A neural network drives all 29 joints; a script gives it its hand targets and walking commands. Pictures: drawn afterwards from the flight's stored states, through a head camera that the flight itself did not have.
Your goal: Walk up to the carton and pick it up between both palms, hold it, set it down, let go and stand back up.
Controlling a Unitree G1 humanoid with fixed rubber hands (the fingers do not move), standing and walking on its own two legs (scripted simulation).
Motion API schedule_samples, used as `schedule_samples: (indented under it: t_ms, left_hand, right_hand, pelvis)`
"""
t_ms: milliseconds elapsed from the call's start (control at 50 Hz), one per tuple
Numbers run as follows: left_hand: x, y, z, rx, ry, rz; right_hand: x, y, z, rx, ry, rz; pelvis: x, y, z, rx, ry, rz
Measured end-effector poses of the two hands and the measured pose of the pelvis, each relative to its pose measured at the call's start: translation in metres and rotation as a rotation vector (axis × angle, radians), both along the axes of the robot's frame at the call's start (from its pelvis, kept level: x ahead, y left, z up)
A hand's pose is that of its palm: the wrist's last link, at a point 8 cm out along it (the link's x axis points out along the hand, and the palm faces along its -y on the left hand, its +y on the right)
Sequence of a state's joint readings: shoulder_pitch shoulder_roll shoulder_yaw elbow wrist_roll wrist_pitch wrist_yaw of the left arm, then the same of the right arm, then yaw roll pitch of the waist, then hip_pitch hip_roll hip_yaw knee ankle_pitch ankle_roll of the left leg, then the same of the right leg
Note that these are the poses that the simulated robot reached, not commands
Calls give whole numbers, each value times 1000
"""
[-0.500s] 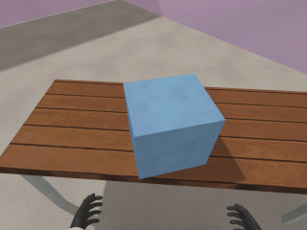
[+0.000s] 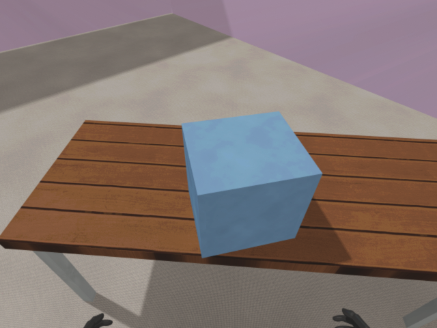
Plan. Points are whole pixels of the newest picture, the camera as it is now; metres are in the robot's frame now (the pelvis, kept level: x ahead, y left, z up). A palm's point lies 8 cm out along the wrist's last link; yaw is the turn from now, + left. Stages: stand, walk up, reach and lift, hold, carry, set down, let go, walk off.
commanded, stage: stand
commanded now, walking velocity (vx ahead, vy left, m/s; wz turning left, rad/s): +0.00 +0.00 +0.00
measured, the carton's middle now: (241, 183) +0.51 -0.01 -0.06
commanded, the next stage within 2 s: none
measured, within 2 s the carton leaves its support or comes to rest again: neither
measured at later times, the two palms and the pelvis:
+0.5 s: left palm out of the picture +0.08 +0.29 -0.10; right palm out of the picture +0.12 -0.24 -0.10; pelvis -0.01 +0.01 +0.00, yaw +0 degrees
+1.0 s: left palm out of the picture +0.06 +0.29 -0.11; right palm out of the picture +0.10 -0.25 -0.10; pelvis -0.01 +0.01 +0.00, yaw +0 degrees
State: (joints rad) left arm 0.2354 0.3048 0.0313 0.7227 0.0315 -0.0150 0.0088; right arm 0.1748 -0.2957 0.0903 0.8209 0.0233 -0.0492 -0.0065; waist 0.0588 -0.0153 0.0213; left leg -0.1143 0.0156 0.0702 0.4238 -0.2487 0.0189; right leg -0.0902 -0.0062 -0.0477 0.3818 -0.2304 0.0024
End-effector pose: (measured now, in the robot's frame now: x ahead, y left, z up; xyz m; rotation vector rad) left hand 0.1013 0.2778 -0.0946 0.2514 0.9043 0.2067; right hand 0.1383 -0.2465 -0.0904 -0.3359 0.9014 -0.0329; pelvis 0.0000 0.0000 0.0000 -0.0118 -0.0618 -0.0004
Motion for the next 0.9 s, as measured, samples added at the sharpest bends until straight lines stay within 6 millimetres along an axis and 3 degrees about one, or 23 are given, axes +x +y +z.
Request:
schedule_samples:
  t_ms: [900]
  left_hand:
    - [-41,11,-15,-3,106,34]
  right_hand:
    - [-34,-1,-11,-16,86,-25]
  pelvis:
    - [-14,6,0,0,-18,4]
